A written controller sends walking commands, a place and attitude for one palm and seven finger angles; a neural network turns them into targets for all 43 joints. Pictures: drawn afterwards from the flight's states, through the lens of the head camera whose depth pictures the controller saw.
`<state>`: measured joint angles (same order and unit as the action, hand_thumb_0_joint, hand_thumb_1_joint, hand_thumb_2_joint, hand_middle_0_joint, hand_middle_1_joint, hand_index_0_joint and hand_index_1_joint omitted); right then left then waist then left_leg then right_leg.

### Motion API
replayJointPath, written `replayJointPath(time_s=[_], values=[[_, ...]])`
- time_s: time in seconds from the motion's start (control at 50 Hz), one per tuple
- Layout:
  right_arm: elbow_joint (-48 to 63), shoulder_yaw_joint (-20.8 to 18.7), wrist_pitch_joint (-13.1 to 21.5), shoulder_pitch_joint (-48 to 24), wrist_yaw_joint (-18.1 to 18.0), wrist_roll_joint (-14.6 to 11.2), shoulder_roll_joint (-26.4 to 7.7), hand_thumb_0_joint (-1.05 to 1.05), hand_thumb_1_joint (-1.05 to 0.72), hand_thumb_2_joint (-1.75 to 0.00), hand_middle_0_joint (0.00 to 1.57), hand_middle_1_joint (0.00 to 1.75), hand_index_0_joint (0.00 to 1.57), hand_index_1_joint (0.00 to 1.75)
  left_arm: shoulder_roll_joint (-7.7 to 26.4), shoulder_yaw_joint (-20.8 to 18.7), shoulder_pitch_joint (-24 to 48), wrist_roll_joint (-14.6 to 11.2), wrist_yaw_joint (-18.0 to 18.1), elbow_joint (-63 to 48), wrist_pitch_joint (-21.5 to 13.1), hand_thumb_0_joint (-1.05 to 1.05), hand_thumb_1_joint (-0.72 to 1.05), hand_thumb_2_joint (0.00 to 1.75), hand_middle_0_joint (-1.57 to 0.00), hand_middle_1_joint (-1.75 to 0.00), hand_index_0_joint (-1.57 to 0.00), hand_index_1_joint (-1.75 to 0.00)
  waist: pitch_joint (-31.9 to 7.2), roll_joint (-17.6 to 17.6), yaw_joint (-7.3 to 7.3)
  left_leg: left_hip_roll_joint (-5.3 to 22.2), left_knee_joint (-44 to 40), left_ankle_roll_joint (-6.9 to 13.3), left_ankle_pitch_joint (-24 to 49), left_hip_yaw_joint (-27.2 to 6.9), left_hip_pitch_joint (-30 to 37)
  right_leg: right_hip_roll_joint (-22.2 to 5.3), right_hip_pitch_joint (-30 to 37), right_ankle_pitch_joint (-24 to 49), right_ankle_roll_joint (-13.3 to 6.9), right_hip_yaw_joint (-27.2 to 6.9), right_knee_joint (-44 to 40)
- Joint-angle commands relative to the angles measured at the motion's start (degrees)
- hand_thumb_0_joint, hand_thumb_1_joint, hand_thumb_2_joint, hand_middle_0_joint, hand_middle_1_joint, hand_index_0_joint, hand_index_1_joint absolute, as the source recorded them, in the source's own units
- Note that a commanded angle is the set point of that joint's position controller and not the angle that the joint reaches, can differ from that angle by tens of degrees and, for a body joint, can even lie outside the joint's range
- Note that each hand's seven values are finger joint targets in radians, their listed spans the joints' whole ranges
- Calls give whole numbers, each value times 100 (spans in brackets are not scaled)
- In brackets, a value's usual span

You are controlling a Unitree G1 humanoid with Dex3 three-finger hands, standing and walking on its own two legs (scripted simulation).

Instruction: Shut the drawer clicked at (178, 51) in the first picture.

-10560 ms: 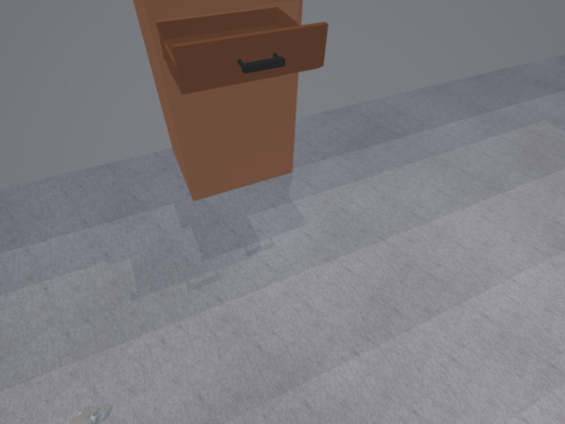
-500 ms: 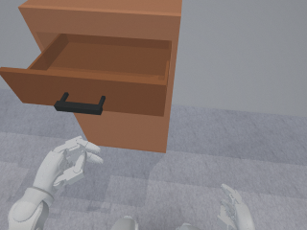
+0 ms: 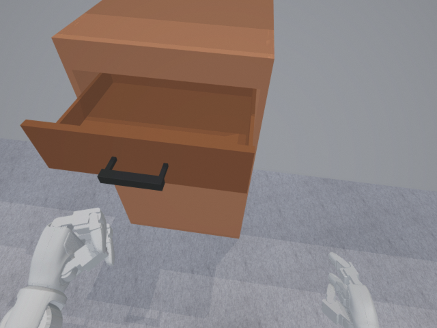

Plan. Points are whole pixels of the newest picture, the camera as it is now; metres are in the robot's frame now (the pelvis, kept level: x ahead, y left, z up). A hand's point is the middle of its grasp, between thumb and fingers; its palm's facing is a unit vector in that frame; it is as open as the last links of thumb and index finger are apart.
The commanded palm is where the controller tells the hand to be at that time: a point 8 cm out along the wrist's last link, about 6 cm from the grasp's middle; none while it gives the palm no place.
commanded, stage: raise the hand and make a fist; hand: left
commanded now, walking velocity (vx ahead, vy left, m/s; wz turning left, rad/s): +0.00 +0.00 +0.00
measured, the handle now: (135, 172) +0.42 +0.22 +0.03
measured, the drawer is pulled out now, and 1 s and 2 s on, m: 0.23 0.23 0.23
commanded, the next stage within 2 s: bring the fist close to the handle in 0.68 s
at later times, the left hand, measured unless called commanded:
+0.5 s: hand (117, 238) +0.23 +0.17 +0.11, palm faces -0.08 -0.99 -0.07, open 3.3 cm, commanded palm +0.20 +0.24 +0.12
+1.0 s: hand (111, 229) +0.24 +0.19 +0.11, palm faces +0.02 -1.00 -0.08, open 3.3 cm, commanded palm +0.22 +0.24 +0.10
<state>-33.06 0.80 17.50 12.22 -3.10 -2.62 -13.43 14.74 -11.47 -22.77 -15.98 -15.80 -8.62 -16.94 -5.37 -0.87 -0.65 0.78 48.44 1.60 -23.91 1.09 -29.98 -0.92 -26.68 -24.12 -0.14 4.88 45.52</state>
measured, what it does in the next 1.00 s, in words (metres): stands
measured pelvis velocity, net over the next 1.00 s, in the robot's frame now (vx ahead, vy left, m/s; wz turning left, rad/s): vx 0.00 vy -0.03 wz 0.01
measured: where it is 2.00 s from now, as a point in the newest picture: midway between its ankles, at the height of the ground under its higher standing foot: outside the picture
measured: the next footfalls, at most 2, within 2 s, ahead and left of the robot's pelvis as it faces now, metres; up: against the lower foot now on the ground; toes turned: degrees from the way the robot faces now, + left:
none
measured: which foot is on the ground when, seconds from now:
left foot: down 0.00-1.00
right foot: down 0.00-1.00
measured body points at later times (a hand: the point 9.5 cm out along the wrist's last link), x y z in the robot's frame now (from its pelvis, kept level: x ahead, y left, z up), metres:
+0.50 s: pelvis +0.01 +0.00 +0.02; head +0.00 -0.01 +0.47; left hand +0.22 +0.23 +0.12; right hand +0.17 -0.22 -0.06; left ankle +0.01 +0.10 -0.70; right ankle -0.01 -0.12 -0.70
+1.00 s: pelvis +0.00 -0.03 +0.01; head +0.01 -0.04 +0.46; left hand +0.23 +0.24 +0.11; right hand +0.18 -0.27 -0.06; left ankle +0.01 +0.10 -0.70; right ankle -0.01 -0.12 -0.70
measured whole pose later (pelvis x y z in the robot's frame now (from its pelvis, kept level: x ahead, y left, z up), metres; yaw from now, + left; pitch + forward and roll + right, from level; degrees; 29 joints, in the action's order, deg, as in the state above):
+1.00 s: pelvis +0.00 -0.03 +0.01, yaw +1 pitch +3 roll +0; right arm -36.5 2.4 16.7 13.3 -4.8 -2.5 -15.4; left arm 17.2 -16.2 -11.5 -17.7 -20.1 4.5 -12.1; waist -2.5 -2.3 -0.8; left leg 1.8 40.9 -0.8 -20.2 0.0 -23.5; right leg 0.4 -20.9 -21.7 -2.4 5.9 39.7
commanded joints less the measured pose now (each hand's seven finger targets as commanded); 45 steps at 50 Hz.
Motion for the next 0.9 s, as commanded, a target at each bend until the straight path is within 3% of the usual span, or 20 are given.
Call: replayJointPath(time_s=[0.0,0.02,0.04,0.1,0.12,0.22,0.26,0.28,0.34,0.38,0.42,0.5,0.52,0.58,0.68,0.74,0.78,0.82,0.84,0.88], values=[[940,-223,208,-237,50,-56,-722,0,-90,-90,20,30,20,30,405,48,232,23,-16,-1185,269,0,90,90,-140,-160,-140,-160,-500,-488,64,94,-1082,-85,1815,-406,995,134,115,1456,-54,70,-667],[973,-210,175,-280,62,-62,-731,0,-90,-90,20,30,20,30,411,117,148,83,-56,-1089,466,0,90,90,-140,-160,-140,-160,-368,-230,63,107,-1114,-50,1812,-402,945,147,182,1488,-52,69,-726],[1036,-193,152,-274,58,-72,-738,0,-90,-90,20,30,20,30,316,278,209,93,-101,-1256,601,0,90,90,-140,-160,-140,-160,-371,-269,72,100,-1149,-48,1869,-406,1003,133,216,1565,-42,64,-748],[1104,-132,79,-323,25,-43,-728,0,-90,-90,20,30,20,30,622,-35,461,96,-12,-1580,858,0,90,90,-140,-160,-140,-160,-306,-166,15,100,-1287,-70,1655,-453,1032,149,282,1417,-49,111,-836],[1041,-103,21,-353,-3,-8,-741,0,-90,-90,20,30,20,30,755,-189,594,105,89,-1551,872,0,90,90,-140,-160,-140,-160,-128,-6,38,109,-1339,-62,1512,-487,994,178,274,1299,-56,116,-885],[1015,-14,11,-341,-32,25,-670,0,-90,-90,20,30,20,30,920,-485,1235,87,382,-2113,618,0,90,90,-140,-160,-140,-160,-535,-384,-28,123,-1477,-125,1607,-513,1403,174,474,1184,-104,90,-941],[981,4,71,-311,-9,6,-636,0,-90,-90,20,30,20,30,652,-175,1284,102,335,-2153,574,0,90,90,-140,-160,-140,-160,-691,-686,11,136,-1489,-163,1868,-523,1639,155,510,1313,-111,83,-971],[944,2,101,-310,1,-4,-638,0,-90,-90,20,30,20,30,476,-11,1141,102,286,-1979,612,0,90,90,-140,-160,-140,-160,-645,-659,25,147,-1490,-178,1912,-533,1658,154,503,1340,-99,94,-991],[862,-38,114,-293,14,-34,-732,0,-90,-90,20,30,20,30,208,293,674,94,52,-1259,914,0,90,90,-140,-160,-140,-160,-288,-146,59,123,-1524,-128,1691,-510,1366,166,494,1375,-70,108,-1109],[871,-71,85,-333,-36,-53,-786,0,-90,-90,20,30,20,30,457,110,765,65,-35,-1113,1110,0,90,90,-140,-160,-140,-160,-118,11,34,67,-1567,-93,1418,-450,1186,143,515,1309,-59,84,-1194],[898,-94,53,-417,-46,-37,-807,0,-90,-90,20,30,20,30,848,-357,532,80,9,-1087,1191,0,90,90,-140,-160,-140,-160,-182,93,-106,36,-1608,-73,1424,-395,1107,135,699,1305,-75,49,-1240],[995,-73,73,-411,-42,7,-680,0,-90,-90,20,30,20,30,1037,-722,918,2,260,-1863,840,0,90,90,-140,-160,-140,-160,-594,-245,-156,19,-1592,-84,1707,-298,1406,116,828,1442,-84,37,-1181],[927,-71,86,-399,-44,26,-680,0,-90,-90,20,30,20,30,1243,-968,864,-31,358,-1884,705,0,90,90,-140,-160,-140,-160,-558,-159,-173,33,-1576,-80,1696,-300,1353,135,862,1421,-93,23,-1205],[803,-63,186,-327,-18,4,-672,0,-90,-90,20,30,20,30,971,-804,942,-130,335,-1709,357,0,90,90,-140,-160,-140,-160,-454,-480,-60,16,-1506,-101,1678,-244,1416,148,749,1462,-95,-9,-1212],[660,-129,299,-284,-66,-59,-828,0,-90,-90,20,30,20,30,766,-421,836,-204,-209,-724,501,0,90,90,-140,-160,-140,-160,-55,-142,99,-45,-1406,-27,1280,-183,1150,105,567,1361,-19,-162,-1435],[657,-143,306,-305,-135,-75,-899,0,-90,-90,20,30,20,30,980,-490,1118,-230,-475,-517,685,0,90,90,-140,-160,-140,-160,-74,72,103,-90,-1369,26,1215,-167,1065,60,625,1264,27,-320,-1566],[656,-144,318,-312,-186,-48,-909,0,-90,-90,20,30,20,30,1301,-827,1363,-275,-506,-460,691,0,90,90,-140,-160,-140,-160,-211,192,70,-103,-1327,30,1276,-152,1054,20,712,1259,57,-395,-1585],[565,-138,287,-309,-222,-26,-901,0,-90,-90,20,30,20,30,1503,-1126,1699,-338,-430,-390,503,0,90,90,-140,-160,-140,-160,-161,273,66,-96,-1265,18,1263,-165,999,18,679,1129,64,-465,-1604],[566,-119,280,-321,-217,-10,-858,0,-90,-90,20,30,20,30,1321,-1017,1833,-347,-415,-329,402,0,90,90,-140,-160,-140,-160,-169,151,73,-120,-1272,10,1252,-145,1020,24,635,1106,57,-452,-1565],[528,-128,288,-302,-216,-8,-837,0,-90,-90,20,30,20,30,1339,-1085,2075,-373,-374,-173,188,0,90,90,-140,-160,-140,-160,-362,4,81,-125,-1216,-4,1330,-127,1092,20,660,1239,52,-456,-1472]])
